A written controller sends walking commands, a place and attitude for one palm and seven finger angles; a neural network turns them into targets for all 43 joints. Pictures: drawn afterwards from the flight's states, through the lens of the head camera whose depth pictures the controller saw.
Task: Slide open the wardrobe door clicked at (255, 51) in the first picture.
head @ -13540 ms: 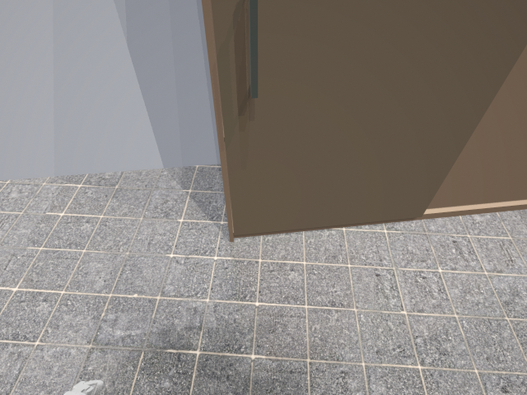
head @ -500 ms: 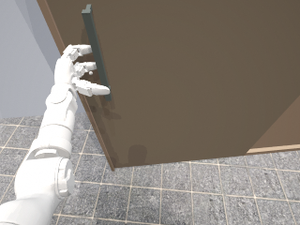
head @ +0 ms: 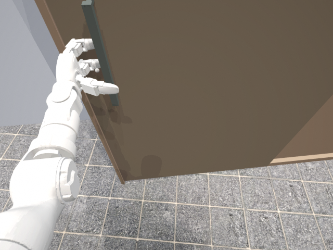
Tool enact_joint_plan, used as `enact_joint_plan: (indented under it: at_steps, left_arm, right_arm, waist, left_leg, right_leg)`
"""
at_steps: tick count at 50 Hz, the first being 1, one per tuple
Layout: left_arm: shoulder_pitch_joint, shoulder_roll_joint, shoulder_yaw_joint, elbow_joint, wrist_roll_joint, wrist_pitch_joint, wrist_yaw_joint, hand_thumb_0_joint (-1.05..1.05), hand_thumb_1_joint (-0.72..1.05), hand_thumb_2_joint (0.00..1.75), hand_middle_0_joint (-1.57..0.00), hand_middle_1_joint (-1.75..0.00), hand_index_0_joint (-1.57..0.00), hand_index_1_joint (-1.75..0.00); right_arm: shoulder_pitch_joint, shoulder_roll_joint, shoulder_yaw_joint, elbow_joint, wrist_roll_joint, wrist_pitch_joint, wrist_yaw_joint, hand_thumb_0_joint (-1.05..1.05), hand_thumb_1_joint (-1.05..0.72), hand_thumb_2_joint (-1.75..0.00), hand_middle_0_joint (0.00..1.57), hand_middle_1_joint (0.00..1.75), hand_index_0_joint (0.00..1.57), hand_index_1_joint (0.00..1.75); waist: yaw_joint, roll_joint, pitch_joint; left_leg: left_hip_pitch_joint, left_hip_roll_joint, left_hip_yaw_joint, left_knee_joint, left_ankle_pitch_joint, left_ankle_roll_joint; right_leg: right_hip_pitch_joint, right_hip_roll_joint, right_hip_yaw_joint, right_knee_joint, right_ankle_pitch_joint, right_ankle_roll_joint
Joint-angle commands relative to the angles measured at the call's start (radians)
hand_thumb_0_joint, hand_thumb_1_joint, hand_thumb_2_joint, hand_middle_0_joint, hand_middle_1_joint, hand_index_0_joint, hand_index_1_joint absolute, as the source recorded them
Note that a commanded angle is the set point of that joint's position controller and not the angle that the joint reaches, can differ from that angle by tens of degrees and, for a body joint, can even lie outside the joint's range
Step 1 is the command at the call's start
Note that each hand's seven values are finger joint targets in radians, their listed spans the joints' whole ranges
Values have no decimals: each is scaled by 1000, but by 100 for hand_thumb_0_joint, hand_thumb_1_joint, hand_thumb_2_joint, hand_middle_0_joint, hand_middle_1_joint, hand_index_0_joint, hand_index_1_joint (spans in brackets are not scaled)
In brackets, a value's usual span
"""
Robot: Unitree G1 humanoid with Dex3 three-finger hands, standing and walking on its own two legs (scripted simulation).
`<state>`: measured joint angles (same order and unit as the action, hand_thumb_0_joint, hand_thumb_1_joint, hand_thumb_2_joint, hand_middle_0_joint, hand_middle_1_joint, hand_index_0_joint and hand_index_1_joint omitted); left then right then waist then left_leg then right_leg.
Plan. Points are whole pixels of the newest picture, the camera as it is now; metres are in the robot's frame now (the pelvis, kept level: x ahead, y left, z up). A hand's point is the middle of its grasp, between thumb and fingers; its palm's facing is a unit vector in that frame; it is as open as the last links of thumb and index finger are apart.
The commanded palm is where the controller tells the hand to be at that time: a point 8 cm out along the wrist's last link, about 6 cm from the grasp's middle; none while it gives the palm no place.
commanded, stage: feel for the door with the fingertips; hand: left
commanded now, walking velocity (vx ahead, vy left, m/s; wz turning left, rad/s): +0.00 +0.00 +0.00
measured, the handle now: (105, 60) +0.55 +0.15 +0.16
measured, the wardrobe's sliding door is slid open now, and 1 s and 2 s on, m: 0.00 0.00 0.00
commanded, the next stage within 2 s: slide the fingers in behind the handle in 0.10 s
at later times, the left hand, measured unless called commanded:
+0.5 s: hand (98, 68) +0.50 +0.16 +0.17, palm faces +0.09 -1.00 +0.00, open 13.9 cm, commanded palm +0.46 +0.21 +0.16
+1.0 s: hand (106, 71) +0.49 +0.14 +0.17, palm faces +0.07 -1.00 +0.00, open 14.0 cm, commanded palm +0.46 +0.18 +0.16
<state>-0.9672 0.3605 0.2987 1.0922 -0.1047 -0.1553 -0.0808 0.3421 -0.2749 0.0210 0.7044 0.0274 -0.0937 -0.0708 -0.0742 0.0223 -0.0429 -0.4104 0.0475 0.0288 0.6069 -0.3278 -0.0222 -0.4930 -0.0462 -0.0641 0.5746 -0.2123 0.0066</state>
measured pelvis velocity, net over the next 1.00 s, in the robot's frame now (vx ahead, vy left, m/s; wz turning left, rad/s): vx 0.01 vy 0.01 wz -0.01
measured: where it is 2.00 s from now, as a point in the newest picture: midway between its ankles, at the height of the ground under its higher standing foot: outside the picture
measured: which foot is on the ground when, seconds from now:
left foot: down 0.00-1.00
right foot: down 0.00-1.00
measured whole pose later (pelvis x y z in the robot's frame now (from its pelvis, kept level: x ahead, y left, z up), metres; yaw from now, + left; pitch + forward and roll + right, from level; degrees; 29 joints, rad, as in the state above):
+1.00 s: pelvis +0.01 +0.01 +0.00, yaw +0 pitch +7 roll +0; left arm -0.91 0.27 0.26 0.99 -0.10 -0.14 -0.02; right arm 0.33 -0.25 0.01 0.69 0.02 -0.07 -0.05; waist -0.06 0.03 -0.06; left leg -0.39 0.05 0.04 0.61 -0.35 -0.02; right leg -0.47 -0.05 -0.05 0.57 -0.23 0.01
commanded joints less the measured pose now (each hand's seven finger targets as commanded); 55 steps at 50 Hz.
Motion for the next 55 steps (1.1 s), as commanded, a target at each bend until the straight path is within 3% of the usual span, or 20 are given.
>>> enact_joint_plan:
  at_steps: [1, 3, 6, 9, 14, 16, 20, 25, 27, 28, 35, 37, 40, 41, 43, 45, 46, 48, 51, 55]
  left_arm:
    - [-537, 274, 54, -210, 9, -90, 6, 0, -50, 30, -30, -120, -30, -120]
    - [-533, 258, 39, -198, 17, -103, 6, 0, -50, 30, -30, -120, -30, -120]
    - [-550, 308, 72, -181, 15, -108, 1, 0, -50, 30, -30, -120, -30, -120]
    - [-578, 261, 38, -189, 6, -110, -7, 0, -50, 30, -30, -120, -30, -120]
    - [-533, 264, 61, -209, -1, -115, -5, 0, -50, 30, -30, -120, -30, -120]
    - [-538, 225, 28, -224, -2, -116, -6, 0, -50, 30, -30, -120, -30, -120]
    - [-501, 282, 80, -223, 0, -114, 4, 0, -50, 30, -30, -120, -30, -120]
    - [-447, 261, 69, -242, 5, -102, 4, 0, -50, 30, -30, -120, -30, -120]
    - [-456, 204, 26, -267, -2, -95, -3, 0, -50, 30, -30, -120, -30, -120]
    - [-449, 211, 33, -258, -5, -95, -1, 0, -50, 30, -30, -120, -30, -120]
    - [-464, 181, 14, -316, -5, -80, 15, 0, -50, 30, -30, -120, -30, -120]
    - [-482, 127, -30, -333, -2, -74, 19, 0, -50, 30, -30, -120, -30, -120]
    - [-472, 131, -13, -358, -11, -71, 32, 0, -50, 30, -30, -120, -30, -120]
    - [-460, 99, -28, -355, -15, -66, 34, 0, -50, 30, -30, -120, -30, -120]
    - [-415, 126, 0, -328, -10, -59, 46, 0, -50, 30, -30, -120, -30, -120]
    - [-450, 83, -43, -355, 2, -54, 52, 0, -50, 30, -30, -120, -30, -120]
    - [-442, 77, -43, -332, 3, -48, 57, 0, -50, 30, -30, -120, -30, -120]
    - [-459, 101, -21, -323, 0, -50, 72, 0, -50, 30, -30, -120, -30, -120]
    - [-495, 79, -38, -347, 7, -58, 82, 0, -50, 30, -30, -120, -30, -120]
    - [-460, 114, -2, -316, 12, -71, 93, 0, -50, 30, -30, -120, -30, -120]
  right_arm:
    - [93, -137, -47, -86, -2, -28, -5, 0, -90, -90, 20, 30, 20, 30]
    - [102, -137, -50, -90, -4, -27, -3, 0, -90, -90, 20, 30, 20, 30]
    - [116, -146, -54, -84, -2, -23, -3, 0, -90, -90, 20, 30, 20, 30]
    - [128, -142, -55, -78, -3, -22, -2, 0, -90, -90, 20, 30, 20, 30]
    - [138, -142, -61, -76, -7, -23, 3, 0, -90, -90, 20, 30, 20, 30]
    - [136, -137, -58, -78, -7, -25, 7, 0, -90, -90, 20, 30, 20, 30]
    - [132, -143, -59, -79, -9, -22, 6, 0, -90, -90, 20, 30, 20, 30]
    - [113, -137, -58, -99, -4, -16, 7, 0, -90, -90, 20, 30, 20, 30]
    - [99, -130, -57, -107, -1, -18, 9, 0, -90, -90, 20, 30, 20, 30]
    - [106, -132, -58, -104, -1, -16, 7, 0, -90, -90, 20, 30, 20, 30]
    - [85, -124, -57, -102, -2, -17, 6, 0, -90, -90, 20, 30, 20, 30]
    - [75, -118, -57, -102, -1, -18, 8, 0, -90, -90, 20, 30, 20, 30]
    - [70, -116, -58, -103, -2, -19, 8, 0, -90, -90, 20, 30, 20, 30]
    - [64, -113, -57, -106, -3, -21, 10, 0, -90, -90, 20, 30, 20, 30]
    - [69, -119, -59, -101, -6, -17, 10, 0, -90, -90, 20, 30, 20, 30]
    - [55, -109, -56, -105, -4, -15, 14, 0, -90, -90, 20, 30, 20, 30]
    - [54, -108, -54, -102, -4, -15, 14, 0, -90, -90, 20, 30, 20, 30]
    - [57, -114, -55, -100, -8, -11, 9, 0, -90, -90, 20, 30, 20, 30]
    - [51, -105, -53, -102, -8, -14, 11, 0, -90, -90, 20, 30, 20, 30]
    - [60, -108, -56, -94, -11, -13, 11, 0, -90, -90, 20, 30, 20, 30]
  waist:
    - [-25, -21, -375]
    - [-30, -7, -373]
    - [-36, -21, -386]
    - [-51, 3, -382]
    - [-31, 8, -413]
    - [-36, 12, -393]
    - [-18, -12, -388]
    - [-10, -14, -372]
    - [-16, 21, -363]
    - [-17, -19, -356]
    - [-14, 4, -368]
    - [-22, 16, -360]
    - [-6, 20, -403]
    - [-6, 12, -394]
    - [3, -33, -380]
    - [-4, 19, -370]
    - [-4, 1, -347]
    - [-6, -46, -343]
    - [-6, -1, -371]
    - [2, -56, -390]
  left_leg:
    - [12, -52, -5, -78, 185, 38]
    - [14, -50, -7, -76, 185, 37]
    - [-4, -49, -2, -72, 168, 39]
    - [19, -45, -9, -71, 178, 37]
    - [35, -44, -7, -68, 202, 36]
    - [37, -43, -10, -74, 198, 33]
    - [19, -42, -5, -79, 187, 37]
    - [22, -41, 4, -82, 205, 38]
    - [38, -41, 9, -82, 198, 35]
    - [34, -39, 2, -82, 201, 36]
    - [65, -39, -1, -80, 245, 32]
    - [83, -39, -4, -77, 255, 30]
    - [106, -39, -6, -73, 301, 27]
    - [103, -41, -6, -73, 305, 27]
    - [90, -37, -6, -75, 316, 28]
    - [98, -40, -1, -76, 305, 26]
    - [86, -41, -3, -79, 291, 27]
    - [75, -40, -6, -85, 267, 30]
    - [88, -45, 0, -80, 279, 28]
    - [77, -42, 1, -79, 287, 31]
  right_leg:
    - [273, 39, 38, -31, 236, -18]
    - [263, 40, 32, -27, 225, -20]
    - [268, 43, 41, -30, 226, -16]
    - [237, 47, 32, -32, 221, -17]
    - [249, 51, 28, -28, 236, -20]
    - [239, 52, 22, -29, 229, -21]
    - [262, 51, 27, -32, 224, -21]
    - [270, 50, 25, -31, 246, -22]
    - [255, 50, 27, -34, 241, -23]
    - [265, 49, 19, -34, 235, -24]
    - [259, 49, 18, -26, 272, -23]
    - [241, 49, 15, -26, 272, -25]
    - [266, 49, 14, -16, 308, -28]
    - [267, 50, 13, -17, 315, -28]
    - [279, 48, 7, -16, 316, -27]
    - [258, 46, 12, -19, 310, -27]
    - [254, 47, 11, -22, 299, -28]
    - [265, 46, 9, -27, 278, -25]
    - [268, 45, 17, -22, 299, -25]
    - [296, 47, 17, -18, 320, -24]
